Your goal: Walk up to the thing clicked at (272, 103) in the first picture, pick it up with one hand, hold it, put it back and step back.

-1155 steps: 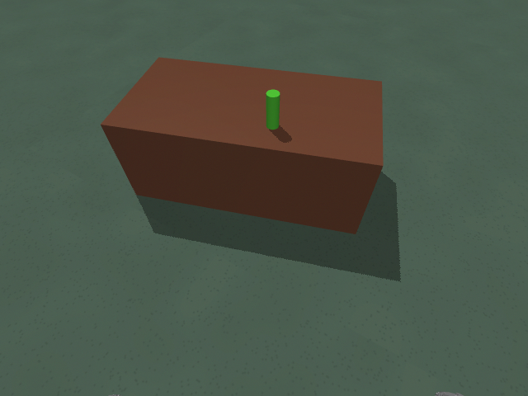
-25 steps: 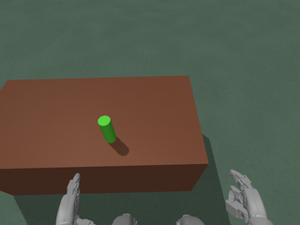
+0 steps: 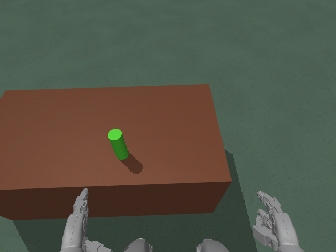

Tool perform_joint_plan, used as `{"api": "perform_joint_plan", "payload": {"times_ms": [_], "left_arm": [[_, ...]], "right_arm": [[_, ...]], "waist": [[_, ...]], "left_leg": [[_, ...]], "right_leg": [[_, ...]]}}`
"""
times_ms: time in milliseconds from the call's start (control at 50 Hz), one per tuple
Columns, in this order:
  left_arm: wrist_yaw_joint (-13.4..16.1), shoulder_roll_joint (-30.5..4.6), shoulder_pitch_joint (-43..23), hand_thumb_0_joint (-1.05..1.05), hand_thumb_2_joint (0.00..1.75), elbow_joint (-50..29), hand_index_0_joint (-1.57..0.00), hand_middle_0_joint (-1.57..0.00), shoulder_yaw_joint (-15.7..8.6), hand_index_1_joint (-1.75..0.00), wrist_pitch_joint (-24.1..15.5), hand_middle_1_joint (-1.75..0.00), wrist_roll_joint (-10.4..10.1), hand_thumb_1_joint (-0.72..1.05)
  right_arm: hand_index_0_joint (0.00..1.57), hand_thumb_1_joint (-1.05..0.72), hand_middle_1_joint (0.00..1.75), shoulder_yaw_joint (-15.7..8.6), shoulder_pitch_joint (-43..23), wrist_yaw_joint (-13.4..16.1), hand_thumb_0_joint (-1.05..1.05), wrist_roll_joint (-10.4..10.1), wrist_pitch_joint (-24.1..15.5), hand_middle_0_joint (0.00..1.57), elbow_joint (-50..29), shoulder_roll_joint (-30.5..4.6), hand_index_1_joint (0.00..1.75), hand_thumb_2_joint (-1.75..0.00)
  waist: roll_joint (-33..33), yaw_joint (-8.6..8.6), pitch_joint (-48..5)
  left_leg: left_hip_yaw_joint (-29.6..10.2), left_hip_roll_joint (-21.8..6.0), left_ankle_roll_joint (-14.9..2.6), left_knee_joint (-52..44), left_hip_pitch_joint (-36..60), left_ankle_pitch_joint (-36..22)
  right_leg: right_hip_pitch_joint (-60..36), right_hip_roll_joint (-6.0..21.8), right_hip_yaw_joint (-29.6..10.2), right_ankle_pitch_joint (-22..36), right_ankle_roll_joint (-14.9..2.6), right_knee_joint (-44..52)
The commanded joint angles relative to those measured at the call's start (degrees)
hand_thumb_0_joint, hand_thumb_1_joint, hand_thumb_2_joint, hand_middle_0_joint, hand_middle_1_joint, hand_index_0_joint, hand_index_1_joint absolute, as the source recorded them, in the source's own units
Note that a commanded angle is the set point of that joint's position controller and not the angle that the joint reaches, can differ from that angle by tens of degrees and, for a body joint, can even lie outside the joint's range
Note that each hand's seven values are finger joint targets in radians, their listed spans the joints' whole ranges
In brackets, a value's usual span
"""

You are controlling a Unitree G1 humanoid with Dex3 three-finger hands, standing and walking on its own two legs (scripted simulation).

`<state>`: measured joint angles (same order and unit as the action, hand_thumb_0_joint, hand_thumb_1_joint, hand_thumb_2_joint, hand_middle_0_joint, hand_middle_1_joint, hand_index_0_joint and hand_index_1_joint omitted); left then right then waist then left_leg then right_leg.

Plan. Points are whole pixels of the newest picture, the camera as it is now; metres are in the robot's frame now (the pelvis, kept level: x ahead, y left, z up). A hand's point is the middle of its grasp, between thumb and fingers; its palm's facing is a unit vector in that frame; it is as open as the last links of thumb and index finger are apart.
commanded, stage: home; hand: left
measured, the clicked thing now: (118, 145) +0.50 +0.21 -0.20
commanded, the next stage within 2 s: stand in 1.34 s
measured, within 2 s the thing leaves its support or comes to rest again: neither
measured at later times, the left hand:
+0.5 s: hand (98, 224) +0.19 +0.19 -0.05, palm faces +0.12 -0.97 -0.23, open 17.5 cm
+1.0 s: hand (101, 226) +0.18 +0.18 -0.05, palm faces +0.12 -0.96 -0.25, open 17.5 cm
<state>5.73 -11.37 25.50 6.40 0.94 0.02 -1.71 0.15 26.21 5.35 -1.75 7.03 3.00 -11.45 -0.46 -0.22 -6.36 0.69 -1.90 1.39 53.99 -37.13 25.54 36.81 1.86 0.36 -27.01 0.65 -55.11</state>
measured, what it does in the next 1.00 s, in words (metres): stands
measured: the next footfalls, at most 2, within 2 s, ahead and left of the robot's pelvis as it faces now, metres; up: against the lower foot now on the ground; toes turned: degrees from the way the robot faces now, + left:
none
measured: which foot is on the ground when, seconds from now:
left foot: down 0.00-1.00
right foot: down 0.00-1.00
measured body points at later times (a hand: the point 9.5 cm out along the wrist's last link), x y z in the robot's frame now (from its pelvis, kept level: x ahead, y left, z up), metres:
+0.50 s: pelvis +0.01 +0.01 +0.00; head +0.04 +0.01 +0.45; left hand +0.18 +0.24 -0.03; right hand +0.17 -0.22 -0.04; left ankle +0.02 +0.14 -0.68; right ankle +0.01 -0.12 -0.68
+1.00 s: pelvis +0.01 +0.00 +0.00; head +0.04 +0.01 +0.45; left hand +0.17 +0.23 -0.03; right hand +0.17 -0.24 -0.07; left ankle +0.02 +0.14 -0.68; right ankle +0.01 -0.12 -0.68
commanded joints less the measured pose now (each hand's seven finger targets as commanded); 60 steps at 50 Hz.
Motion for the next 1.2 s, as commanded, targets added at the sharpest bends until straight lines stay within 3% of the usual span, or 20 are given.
{"api": "perform_joint_plan", "payload": {"times_ms": [0,80,160,180,200,260,420,500,540,600,740,760,780,820,840,880,940,1000,1120,1180], "left_arm": [[0.8,-5.5,-1.5,0.00,0.04,-10.9,-0.05,-0.05,-3.0,-0.05,-3.0,-0.05,0.4,-0.57],[0.7,-5.3,-1.3,0.00,0.05,-10.7,-0.05,-0.05,-3.1,-0.05,-2.8,-0.05,0.3,-0.55],[0.8,-6.1,-0.1,0.00,0.04,-10.7,-0.05,-0.05,-4.1,-0.05,-2.7,-0.05,0.4,-0.57],[0.7,-4.9,-0.6,0.00,0.05,-11.4,-0.05,-0.05,-2.8,-0.05,-2.6,-0.05,0.4,-0.55],[0.7,-5.6,-1.1,0.00,0.05,-12.0,-0.05,-0.05,-3.4,-0.05,-2.7,-0.05,0.2,-0.55],[0.8,-5.2,-0.9,0.00,0.06,-11.5,-0.05,-0.05,-3.2,-0.05,-2.5,-0.05,0.5,-0.54],[0.7,-5.9,-0.5,0.00,0.05,-12.4,-0.05,-0.05,-4.0,-0.05,-2.4,-0.05,0.3,-0.56],[0.6,-5.2,-1.8,0.00,0.06,-14.0,-0.05,-0.05,-2.9,-0.05,-2.3,-0.06,0.4,-0.53],[0.7,-5.9,0.1,0.00,0.04,-12.2,-0.05,-0.05,-4.0,-0.05,-2.0,-0.05,0.5,-0.58],[0.5,-5.0,-0.9,0.00,0.05,-12.8,-0.05,-0.05,-2.8,-0.05,-2.0,-0.05,0.4,-0.56],[0.5,-5.7,0.0,0.00,0.05,-11.8,-0.05,-0.05,-4.0,-0.05,-1.8,-0.05,0.4,-0.56],[0.4,-5.4,-0.6,0.00,0.05,-12.7,-0.05,-0.05,-3.4,-0.05,-1.8,-0.05,0.3,-0.55],[1.5,-7.3,3.5,0.00,0.04,-12.4,-0.05,-0.05,-6.6,-0.05,-1.1,-0.05,0.6,-0.57],[1.5,-5.3,3.3,0.00,0.05,-13.6,-0.05,-0.05,-3.3,-0.05,-0.2,-0.05,0.7,-0.56],[1.9,-6.0,1.9,0.00,0.03,-16.8,-0.05,-0.05,-3.6,-0.05,0.0,-0.05,0.5,-0.58],[2.3,-6.2,2.8,0.00,0.04,-13.7,-0.05,-0.05,-3.8,-0.05,0.6,-0.05,0.8,-0.57],[2.6,-6.3,1.2,0.00,0.05,-16.0,-0.05,-0.05,-3.4,-0.05,1.1,-0.05,0.8,-0.56],[3.0,-6.6,0.8,0.00,0.03,-15.4,-0.05,-0.05,-3.7,-0.05,2.1,-0.05,0.9,-0.58],[3.1,-6.1,1.9,0.00,0.05,-15.6,-0.05,-0.05,-3.3,-0.05,4.2,-0.05,1.1,-0.56],[3.2,-6.4,1.2,0.00,0.05,-15.6,-0.05,-0.05,-3.5,-0.05,5.3,-0.05,1.2,-0.55]], "right_arm": [[0.20,-0.90,0.30,-3.2,-0.5,0.6,0.00,0.1,-3.6,0.20,-10.0,-5.1,0.30,-0.90],[0.20,-0.90,0.30,-3.6,-2.1,0.6,0.00,0.0,-3.7,0.20,-10.8,-5.7,0.30,-0.90],[0.20,-0.90,0.30,-3.8,-1.3,0.5,0.00,0.2,-3.7,0.20,-11.1,-5.7,0.30,-0.90],[0.20,-0.90,0.30,-3.6,-0.9,0.4,0.00,0.1,-3.7,0.20,-10.2,-5.4,0.30,-0.90],[0.20,-0.90,0.30,-3.2,-2.0,0.3,0.00,0.0,-3.8,0.20,-10.6,-5.0,0.30,-0.90],[0.20,-0.90,0.30,-3.5,-0.7,0.2,0.00,0.2,-3.7,0.20,-10.2,-5.1,0.30,-0.90],[0.20,-0.90,0.30,-3.7,-0.9,0.3,0.00,0.1,-3.6,0.20,-10.1,-5.3,0.30,-0.90],[0.20,-0.90,0.30,-3.5,-0.1,0.2,0.00,0.2,-3.7,0.20,-9.7,-5.3,0.30,-0.90],[0.20,-0.90,0.30,-3.7,-1.0,0.2,0.00,0.3,-3.8,0.20,-11.1,-5.5,0.30,-0.90],[0.20,-0.90,0.30,-3.6,-0.6,0.1,0.00,0.1,-3.6,0.20,-10.5,-5.1,0.30,-0.90],[0.20,-0.90,0.30,-3.8,-0.6,0.2,0.00,0.2,-3.5,0.20,-11.3,-5.7,0.30,-0.90],[0.20,-0.90,0.30,-3.4,-0.4,0.2,0.00,0.1,-3.4,0.20,-10.8,-5.3,0.30,-0.90],[0.20,-0.90,0.30,-3.0,-4.8,0.8,0.00,-0.1,-3.7,0.20,3.9,-7.6,0.30,-0.90],[0.20,-0.90,0.30,-2.9,-5.4,1.1,0.00,-0.2,-5.4,0.20,1.5,-7.8,0.30,-0.90],[0.20,-0.90,0.30,-2.1,-6.0,1.2,0.00,-0.3,-5.6,0.20,2.9,-6.5,0.30,-0.90],[0.20,-0.90,0.30,-2.6,-7.1,1.9,0.00,-0.2,-6.1,0.20,5.7,-7.4,0.30,-0.90],[0.20,-0.90,0.30,-2.7,-8.7,2.1,0.00,0.1,-7.3,0.20,8.8,-7.3,0.30,-0.90],[0.20,-0.90,0.30,-2.9,-10.7,2.4,0.00,0.2,-8.7,0.20,10.7,-7.7,0.30,-0.90],[0.20,-0.90,0.30,-3.0,-11.9,3.0,0.00,0.5,-11.2,0.20,13.2,-7.8,0.30,-0.90],[0.20,-0.90,0.30,-2.7,-12.9,3.1,0.00,0.6,-12.3,0.20,14.1,-7.7,0.30,-0.90]], "waist": [[0.7,0.18,-5.7],[-0.7,0.05,-4.6],[0.6,-0.39,-6.4],[0.3,-0.12,-5.2],[1.2,-0.79,-5.1],[0.5,0.06,-5.5],[1.5,-0.71,-5.6],[2.3,0.14,-6.2],[0.9,-0.54,-6.9],[1.0,-0.12,-6.1],[0.3,-0.20,-6.0],[0.5,-0.17,-5.2],[-0.5,-0.34,-5.3],[0.1,1.03,-5.7],[2.0,0.59,-6.4],[0.7,1.21,-5.3],[2.6,1.65,-5.9],[1.8,1.58,-4.7],[0.5,1.40,-6.3],[1.1,1.23,-3.8]], "left_leg": [[2.0,1.4,-1.44,-8.3,5.2,-9.2],[1.9,1.4,-1.54,-8.6,4.4,-7.7],[1.7,1.3,-1.27,-8.2,4.9,-10.6],[1.5,1.1,-1.17,-8.7,5.0,-10.3],[1.7,1.3,-1.17,-8.6,4.5,-9.9],[1.7,1.1,-1.14,-8.4,5.1,-10.5],[1.2,1.2,-1.06,-8.6,4.7,-10.7],[1.3,0.9,-0.86,-8.4,6.1,-12.6],[1.1,0.9,-0.92,-8.0,5.5,-14.0],[1.2,1.0,-1.01,-8.1,5.5,-13.2],[1.3,1.0,-1.05,-7.8,5.4,-13.5],[1.6,1.3,-1.19,-7.6,4.6,-12.1],[0.4,1.2,-1.38,-6.3,4.7,-11.3],[0.4,1.1,-1.42,-6.6,5.6,-11.8],[0.6,1.2,-1.39,-6.4,5.7,-12.5],[0.9,1.1,-1.58,-5.9,5.6,-13.6],[0.5,0.7,-1.47,-5.8,6.8,-15.0],[-0.1,0.7,-1.52,-6.6,6.2,-12.1],[-0.1,0.7,-1.63,-6.3,6.8,-13.7],[0.2,1.0,-1.71,-7.0,5.4,-9.4]], "right_leg": [[-3.4,-1.5,1.4,10.3,-0.37,9.5],[-3.0,-1.5,1.4,8.8,-0.33,9.9],[-3.8,-1.7,1.7,11.1,-0.57,8.9],[-3.4,-1.8,1.9,10.9,-0.65,8.6],[-3.5,-1.7,1.8,10.6,-0.63,8.9],[-3.5,-1.8,1.8,11.2,-0.60,8.8],[-3.5,-1.7,2.1,10.9,-0.81,8.4],[-3.2,-1.9,2.2,12.8,-0.87,7.8],[-4.2,-1.9,2.3,13.9,-0.78,7.6],[-3.6,-1.8,2.1,13.4,-0.80,7.6],[-3.7,-1.7,2.1,13.7,-0.59,7.9],[-3.3,-1.5,1.8,12.8,-0.45,8.6],[-4.8,-2.4,2.1,13.1,-0.34,9.4],[-4.8,-2.2,1.9,13.9,-0.42,9.0],[-5.0,-2.2,1.9,14.8,-0.55,9.0],[-4.8,-2.2,1.9,16.0,-0.39,9.4],[-5.0,-2.2,2.2,17.1,-0.50,9.0],[-4.6,-2.3,2.6,13.9,-0.56,9.6],[-6.2,-2.4,2.8,15.3,-0.56,10.2],[-4.9,-2.2,2.7,11.3,-0.58,11.4]]}}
